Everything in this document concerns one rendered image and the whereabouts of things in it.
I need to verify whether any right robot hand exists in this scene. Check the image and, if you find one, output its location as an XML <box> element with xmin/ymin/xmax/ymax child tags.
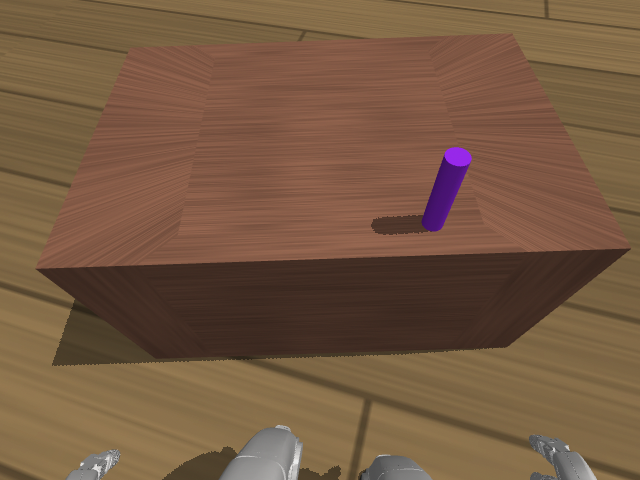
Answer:
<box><xmin>529</xmin><ymin>435</ymin><xmax>597</xmax><ymax>480</ymax></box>

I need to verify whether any can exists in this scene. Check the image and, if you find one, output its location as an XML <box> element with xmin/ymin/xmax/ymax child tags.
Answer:
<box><xmin>422</xmin><ymin>147</ymin><xmax>472</xmax><ymax>232</ymax></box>

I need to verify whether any left robot hand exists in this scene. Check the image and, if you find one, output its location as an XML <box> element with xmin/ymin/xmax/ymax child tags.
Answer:
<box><xmin>65</xmin><ymin>449</ymin><xmax>120</xmax><ymax>480</ymax></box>

